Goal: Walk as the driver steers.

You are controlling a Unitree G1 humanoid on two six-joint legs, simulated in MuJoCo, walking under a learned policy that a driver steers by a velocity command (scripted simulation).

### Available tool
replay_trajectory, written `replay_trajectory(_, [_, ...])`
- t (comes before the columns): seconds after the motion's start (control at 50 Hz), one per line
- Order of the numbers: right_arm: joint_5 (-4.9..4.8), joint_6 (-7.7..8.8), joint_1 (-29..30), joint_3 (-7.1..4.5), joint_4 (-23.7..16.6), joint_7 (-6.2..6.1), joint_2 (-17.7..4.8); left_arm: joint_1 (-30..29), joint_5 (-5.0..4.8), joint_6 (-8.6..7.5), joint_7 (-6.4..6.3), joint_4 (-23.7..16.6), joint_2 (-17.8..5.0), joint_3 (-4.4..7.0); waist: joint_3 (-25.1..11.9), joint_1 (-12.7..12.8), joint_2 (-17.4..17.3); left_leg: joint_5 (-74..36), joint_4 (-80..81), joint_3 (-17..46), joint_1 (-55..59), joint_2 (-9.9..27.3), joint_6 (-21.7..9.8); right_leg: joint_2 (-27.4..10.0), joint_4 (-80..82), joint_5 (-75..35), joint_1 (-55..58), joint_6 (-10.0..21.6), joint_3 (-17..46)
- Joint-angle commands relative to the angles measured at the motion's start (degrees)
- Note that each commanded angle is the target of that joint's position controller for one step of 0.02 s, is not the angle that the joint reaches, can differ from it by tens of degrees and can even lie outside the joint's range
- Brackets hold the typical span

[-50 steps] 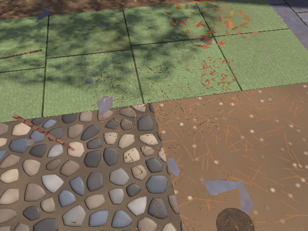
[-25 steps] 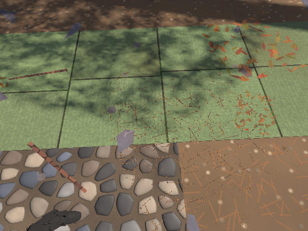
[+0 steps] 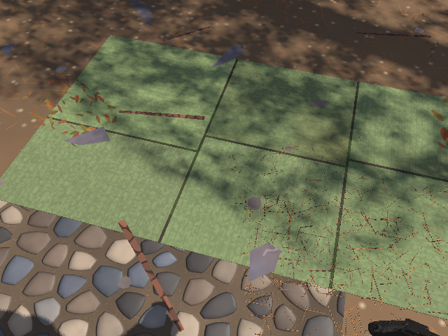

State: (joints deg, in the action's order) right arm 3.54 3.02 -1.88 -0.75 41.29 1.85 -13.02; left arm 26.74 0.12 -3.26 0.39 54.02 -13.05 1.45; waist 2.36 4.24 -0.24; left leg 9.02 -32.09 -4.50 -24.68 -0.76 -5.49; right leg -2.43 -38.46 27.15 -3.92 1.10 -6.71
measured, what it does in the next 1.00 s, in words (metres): walks ahead, turning right: right foot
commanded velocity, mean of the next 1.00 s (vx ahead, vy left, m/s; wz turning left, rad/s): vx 0.50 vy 0.00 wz -0.37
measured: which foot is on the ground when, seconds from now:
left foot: down 0.00-0.48, up 0.50-1.00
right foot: up 0.00-0.48, down 0.50-1.00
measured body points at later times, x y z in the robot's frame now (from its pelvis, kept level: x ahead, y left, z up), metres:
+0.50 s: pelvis +0.26 -0.03 -0.01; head +0.29 -0.05 +0.44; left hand +0.50 +0.15 -0.11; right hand +0.17 -0.27 -0.15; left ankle +0.09 +0.08 -0.71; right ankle +0.35 -0.11 -0.73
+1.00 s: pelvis +0.52 -0.11 +0.01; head +0.55 -0.13 +0.46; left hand +0.60 +0.15 -0.12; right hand +0.61 -0.40 -0.09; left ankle +0.71 -0.07 -0.70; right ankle +0.36 -0.11 -0.73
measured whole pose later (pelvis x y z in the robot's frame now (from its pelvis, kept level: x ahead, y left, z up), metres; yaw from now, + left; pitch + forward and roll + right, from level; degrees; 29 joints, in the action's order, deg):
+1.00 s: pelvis +0.52 -0.11 +0.01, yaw -26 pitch +1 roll -1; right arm 1.7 1.8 -3.1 -1.0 42.6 1.8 -13.9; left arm 25.5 1.0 -3.6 -0.6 52.9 -14.6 2.8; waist 2.2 4.7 -1.9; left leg 3.6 -33.7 -2.1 -32.0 2.3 -1.5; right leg 7.4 -12.8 19.4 6.1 6.4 7.0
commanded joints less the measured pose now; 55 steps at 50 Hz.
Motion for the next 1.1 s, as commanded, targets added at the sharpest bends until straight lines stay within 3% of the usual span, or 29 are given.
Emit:
replay_trajectory(0.02, [-2.00, -0.20, -21.70, -4.68, 3.34, -1.91, -14.04, -2.15, 0.32, -0.13, -0.50, -5.56, -8.90, 2.25, -13.12, -10.37, -4.08, 3.32, 14.58, 33.22, 37.64, 23.74, -9.69, 1.20, -33.34, 0.36, -34.01, 3.30, 10.13])
replay_trajectory(0.04, [-2.16, 0.12, -17.03, -3.58, 3.19, -1.82, -10.40, -3.92, -0.05, -0.40, -0.10, -6.08, -7.38, 2.01, -6.03, -7.89, -4.13, 0.58, 16.91, 24.89, 29.16, 21.00, -7.54, -0.72, -30.55, -4.47, -33.25, 3.57, 10.16])
replay_trajectory(0.06, [-2.14, 0.58, -14.18, -2.78, 3.19, -1.57, -7.36, -3.87, -0.14, -0.18, 0.04, -5.24, -6.29, 1.95, -2.99, -6.07, -3.53, -1.48, 19.51, 19.21, 23.73, 18.13, -5.08, -2.13, -27.33, -7.39, -30.77, 3.40, 9.66])
replay_trajectory(0.1, [-2.44, 1.48, -12.69, -2.08, 3.89, -1.76, -4.92, -1.51, 1.35, 1.38, 0.67, -3.46, -4.80, 1.96, -0.83, -3.66, -5.78, -4.97, 22.45, 11.88, 17.56, 14.81, -2.63, -2.80, -25.30, -10.49, -26.36, 2.33, 9.12])
replay_trajectory(0.18, [-2.70, 3.15, -15.86, -2.63, 6.18, -2.02, -6.07, -6.75, 1.35, 2.46, 1.87, -4.91, -3.29, 2.31, 1.03, -3.07, -4.27, -12.84, 24.94, 4.75, 18.25, 14.19, -2.73, -3.04, -24.41, -17.37, -31.86, 1.43, 8.65])
replay_trajectory(0.26, [-2.55, 3.16, -18.21, -2.41, 7.91, -2.31, -5.24, -15.14, 1.42, 2.33, 2.49, -7.81, -2.51, 1.93, 3.07, -4.18, -3.79, -16.97, 25.02, -1.27, 20.06, 13.08, -2.59, -2.90, -15.07, -25.00, -35.89, 0.87, 6.92])
replay_trajectory(0.36, [-2.51, 2.83, -22.18, -2.72, 10.33, -3.08, -7.14, -24.45, 1.81, 2.16, 3.49, -11.67, -1.88, 0.88, 4.46, -6.42, -3.27, -24.71, 23.29, -6.04, 25.48, 14.73, -1.78, -1.17, -0.95, -27.19, -32.65, 3.17, 1.05])
replay_trajectory(0.42, [-2.26, 2.05, -22.25, -3.05, 11.14, -3.68, -8.96, -23.43, 1.96, 2.24, 3.22, -12.21, -3.08, 1.30, 2.25, -4.96, -4.18, -44.63, 15.55, -8.72, 31.00, 15.78, -0.76, 2.51, 2.02, -20.39, -27.85, 6.36, -1.94])
replay_trajectory(0.46, [-1.98, 1.07, -21.39, -3.53, 11.14, -4.00, -10.81, -16.80, 2.06, 2.17, 2.62, -10.71, -4.76, 2.21, -2.36, -1.77, -5.45, -56.80, 2.83, -9.77, 32.33, 16.10, -0.59, 6.49, 2.88, -13.78, -19.89, 9.18, -3.28])
replay_trajectory(0.48, [-2.07, 0.53, -21.06, -3.70, 10.84, -3.93, -11.47, -10.23, 2.28, 1.71, 2.21, -8.82, -6.22, 3.10, -6.28, 1.10, -4.73, -52.86, -8.01, -9.98, 29.29, 15.82, -0.25, 8.09, 6.20, -13.32, -11.18, 10.86, -2.30])
replay_trajectory(0.5, [-2.19, 0.47, -20.21, -3.58, 9.59, -3.64, -11.10, -1.46, 3.00, 1.43, 1.36, -6.36, -10.03, 4.72, -11.14, 5.31, -0.50, -37.87, -24.18, -10.46, 18.95, 14.07, 1.40, 3.78, 10.53, -11.22, 2.58, 13.71, 5.65])
replay_trajectory(0.52, [-2.86, 0.88, -23.03, -2.18, 5.74, -2.33, -3.88, -2.53, 2.79, 1.77, 0.55, -6.99, -17.05, 6.55, -15.28, 0.71, 13.70, 15.76, -46.23, -9.07, -7.10, 2.78, 4.88, -14.17, 13.29, -12.08, 20.22, 22.44, 35.59])
replay_trajectory(0.54, [-2.51, 1.55, -16.43, -3.01, 3.65, -2.08, -8.32, -1.37, 0.56, 2.35, 0.65, -7.60, -17.19, 6.67, -18.37, 3.25, 6.75, 20.86, -53.17, 4.70, -15.12, -1.08, 5.12, -17.09, 20.89, -14.06, 21.79, 25.11, 50.24])
replay_trajectory(0.56, [-2.88, 2.37, -12.53, -2.70, 2.12, -1.82, -7.79, -4.55, 0.33, 2.54, 0.11, -7.09, -15.48, 6.24, -9.98, 1.77, 3.40, 14.55, -50.59, 7.18, -19.33, 3.01, 4.48, -16.13, 22.11, -17.29, 16.16, 23.02, 40.72])
replay_trajectory(0.58, [-2.97, 3.00, -12.81, -2.45, 2.36, -1.90, -7.60, -6.90, 0.16, 2.36, -0.11, -6.97, -12.26, 5.46, -4.98, -0.54, -0.29, 10.61, -44.78, 6.63, -16.93, 5.13, 4.40, -13.98, 23.08, -23.17, 8.39, 20.44, 35.06])
replay_trajectory(0.6, [-2.45, 2.68, -13.23, -2.57, 2.96, -2.03, -7.47, -9.39, 0.20, 1.99, -0.30, -7.22, -10.32, 4.90, -2.15, -2.97, -2.17, 9.58, -40.30, 6.70, -13.59, 6.51, 4.77, -10.82, 23.72, -28.75, 2.58, 17.98, 30.21])
replay_trajectory(0.64, [-0.86, 0.44, -15.46, -2.45, 3.28, -1.83, -6.78, -11.35, -0.21, 1.04, -0.37, -7.60, -8.47, 4.08, -2.68, -5.73, -0.96, 9.47, -35.54, 6.79, -7.44, 7.19, 6.34, -7.11, 24.90, -35.45, -3.32, 16.49, 24.57])
replay_trajectory(0.7, [-0.71, -1.34, -13.73, -2.19, 2.24, -1.21, -5.44, -9.11, -0.24, -0.18, -0.04, -7.00, -10.34, 4.41, -2.46, -5.98, 0.12, 6.35, -29.44, 4.91, -8.03, 7.07, 7.99, -4.53, 26.44, -37.23, -5.66, 15.82, 21.34])
replay_trajectory(0.82, [-1.28, -1.35, -1.86, -1.85, -1.15, -0.56, -5.25, -1.79, -0.20, -0.63, -0.10, -4.73, -9.35, 3.74, -0.22, -0.99, 3.10, -7.71, -13.58, 3.54, -13.59, 6.79, 7.68, -3.42, 27.69, -39.57, 0.88, 10.67, 19.38])
replay_trajectory(0.94, [-1.84, -0.43, 6.36, -1.36, -4.11, -0.03, -5.60, 2.14, 0.87, -0.75, -1.04, -2.91, -9.76, 3.12, 1.82, 1.55, 3.91, -7.70, -3.37, 2.21, -13.84, 3.82, 4.85, -6.34, 25.35, -44.69, 9.33, 10.60, 20.19])
replay_trajectory(0.98, [-1.94, -0.01, 3.91, -1.60, -3.86, -0.09, -6.41, 0.53, 1.13, -0.88, -1.45, -2.73, -10.61, 3.15, 1.97, -0.65, 4.48, -4.20, -0.20, 2.23, -8.80, 2.50, 2.89, -7.55, 23.30, -50.70, 9.72, 9.66, 19.86])
replay_trajectory(1.0, [-2.02, 0.19, 0.04, -1.97, -2.69, -0.41, -7.11, -0.93, 1.16, -1.03, -1.56, -2.85, -11.11, 3.16, 0.70, -2.66, 4.85, -1.87, 1.26, 1.76, -2.84, 0.85, 1.81, -7.29, 20.26, -58.18, 8.96, 8.66, 18.96])
replay_trajectory(1.02, [-2.14, 0.45, -5.88, -2.57, -0.75, -0.99, -8.24, -1.63, 1.31, -1.14, -1.48, -2.68, -11.65, 3.22, -2.33, -5.17, 4.82, 0.17, 2.42, 1.04, 4.64, -1.20, 0.70, -6.44, 13.93, -65.35, 8.61, 7.89, 18.08])
replay_trajectory(1.04, [-1.89, 0.96, -14.76, -3.20, 1.95, -1.72, -9.35, -2.54, 1.14, -1.21, -1.22, -2.60, -11.61, 3.09, -7.04, -9.49, 2.84, -2.09, 5.81, 1.38, 16.09, -0.87, -0.87, -4.08, 3.48, -64.25, 5.38, 6.90, 15.74])
replay_trajectory(1.06, [-0.58, 1.34, -24.29, -4.17, 3.40, -2.67, -13.08, -2.34, 0.74, -1.56, -0.99, -4.15, -9.22, 2.29, -14.14, -12.78, -1.97, 4.13, 6.45, 13.56, 30.39, 10.44, -3.79, -1.13, -12.13, -47.46, -4.64, 6.05, 13.94])
replay_trajectory(1.08, [0.09, 1.00, -26.23, -5.69, 4.15, -2.36, -18.62, 5.20, -1.18, -1.42, -0.71, -4.31, -4.70, 1.64, -19.18, -9.15, -15.61, 6.31, 12.08, 41.58, 42.10, 24.99, -12.03, 10.38, -32.04, -3.91, -23.26, 3.44, 9.19])
replay_trajectory(1.1, [-2.13, 0.36, -22.17, -4.83, 4.11, -1.58, -13.83, 2.54, 0.96, -1.17, -1.02, -3.56, -9.38, 2.37, -14.41, -7.91, -7.62, 9.68, 16.07, 46.19, 36.74, 23.51, -11.58, 7.87, -36.56, 0.19, -28.74, 4.44, 13.87])
Keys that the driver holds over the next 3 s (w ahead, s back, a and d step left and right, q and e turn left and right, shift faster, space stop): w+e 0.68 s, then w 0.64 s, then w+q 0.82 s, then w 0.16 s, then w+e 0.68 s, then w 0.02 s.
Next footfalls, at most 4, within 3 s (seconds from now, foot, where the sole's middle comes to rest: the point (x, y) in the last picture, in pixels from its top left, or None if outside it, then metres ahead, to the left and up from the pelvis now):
0.50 right None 0.39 -0.13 -0.76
1.04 left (280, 245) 0.75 -0.10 -0.76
1.58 right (366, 210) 0.91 -0.40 -0.76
2.12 left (316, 142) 1.21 -0.25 -0.76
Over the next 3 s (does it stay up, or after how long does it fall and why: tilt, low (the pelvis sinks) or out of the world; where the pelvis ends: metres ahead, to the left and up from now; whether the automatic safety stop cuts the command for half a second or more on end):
stays up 1.53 -0.35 0.02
